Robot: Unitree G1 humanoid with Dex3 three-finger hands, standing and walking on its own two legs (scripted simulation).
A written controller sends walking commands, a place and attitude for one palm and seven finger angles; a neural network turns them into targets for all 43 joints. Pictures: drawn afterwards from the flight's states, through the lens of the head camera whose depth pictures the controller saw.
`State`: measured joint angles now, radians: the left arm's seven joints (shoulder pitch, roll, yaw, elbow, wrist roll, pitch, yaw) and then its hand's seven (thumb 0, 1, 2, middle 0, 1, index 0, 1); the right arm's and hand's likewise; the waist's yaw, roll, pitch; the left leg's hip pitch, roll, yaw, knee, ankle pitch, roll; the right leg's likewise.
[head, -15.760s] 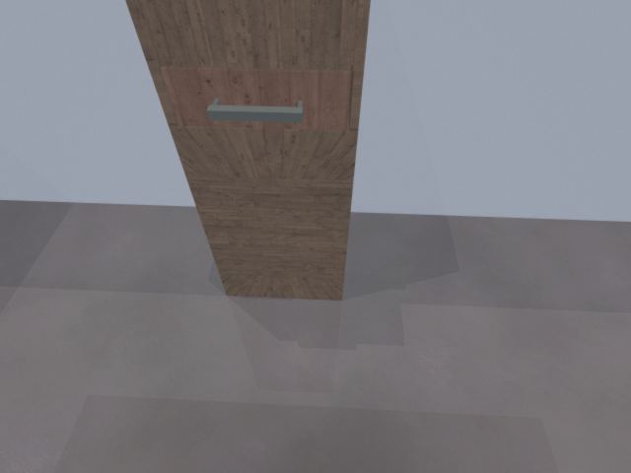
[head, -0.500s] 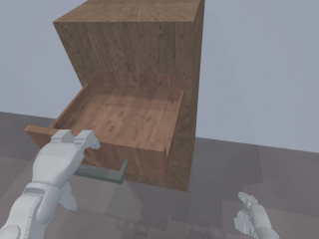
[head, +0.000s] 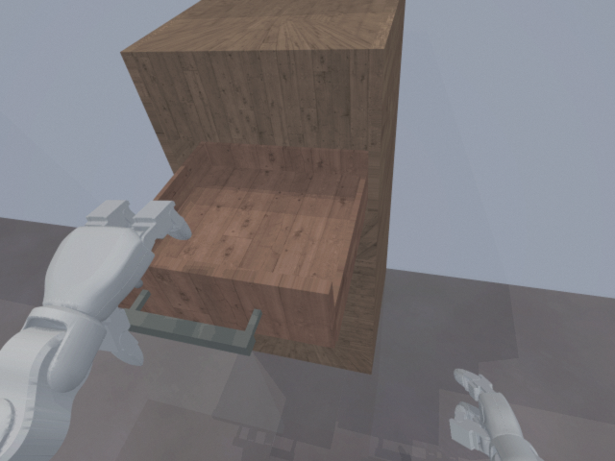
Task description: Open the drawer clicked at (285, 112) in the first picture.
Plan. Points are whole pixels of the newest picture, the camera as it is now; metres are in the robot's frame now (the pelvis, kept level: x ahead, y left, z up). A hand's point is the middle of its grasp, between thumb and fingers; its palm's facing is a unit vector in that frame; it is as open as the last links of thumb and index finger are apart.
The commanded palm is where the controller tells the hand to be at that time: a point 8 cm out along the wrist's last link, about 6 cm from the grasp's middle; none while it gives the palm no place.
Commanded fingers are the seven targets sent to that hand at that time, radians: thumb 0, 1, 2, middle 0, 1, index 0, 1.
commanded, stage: lift the hand off the handle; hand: left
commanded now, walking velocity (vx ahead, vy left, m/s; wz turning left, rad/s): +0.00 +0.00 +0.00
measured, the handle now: (191, 318) +0.28 +0.22 +0.04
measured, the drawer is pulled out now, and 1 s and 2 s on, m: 0.30 0.30 0.30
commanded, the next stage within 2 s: draw the hand back to the body in 0.18 s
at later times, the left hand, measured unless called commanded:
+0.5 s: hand (126, 287) +0.23 +0.22 +0.18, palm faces +0.13 -0.07 -0.99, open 13.8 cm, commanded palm +0.19 +0.23 +0.24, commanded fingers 0.00 -0.50 0.30 -0.30 -1.20 -0.30 -1.20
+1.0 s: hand (111, 297) +0.20 +0.21 +0.20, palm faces +0.30 -0.70 -0.65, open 13.7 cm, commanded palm +0.16 +0.25 +0.24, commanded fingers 0.00 -0.25 0.41 -0.28 -1.04 -0.28 -1.04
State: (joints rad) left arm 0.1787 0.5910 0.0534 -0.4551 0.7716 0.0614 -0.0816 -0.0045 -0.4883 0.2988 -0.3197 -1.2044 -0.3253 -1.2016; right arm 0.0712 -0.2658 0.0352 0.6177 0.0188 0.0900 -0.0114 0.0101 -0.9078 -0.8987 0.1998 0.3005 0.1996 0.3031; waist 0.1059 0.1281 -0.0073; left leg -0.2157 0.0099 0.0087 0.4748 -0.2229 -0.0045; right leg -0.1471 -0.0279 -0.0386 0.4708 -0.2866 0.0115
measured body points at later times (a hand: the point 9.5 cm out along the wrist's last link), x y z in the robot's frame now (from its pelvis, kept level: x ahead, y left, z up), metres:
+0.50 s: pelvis -0.01 -0.01 +0.00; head -0.02 -0.06 +0.45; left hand +0.22 +0.23 +0.23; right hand +0.22 -0.21 -0.09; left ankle +0.02 +0.12 -0.74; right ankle -0.02 -0.12 -0.74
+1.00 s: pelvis +0.00 -0.01 +0.00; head -0.01 -0.04 +0.45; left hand +0.18 +0.25 +0.24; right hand +0.22 -0.21 -0.08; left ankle +0.02 +0.12 -0.74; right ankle -0.02 -0.12 -0.74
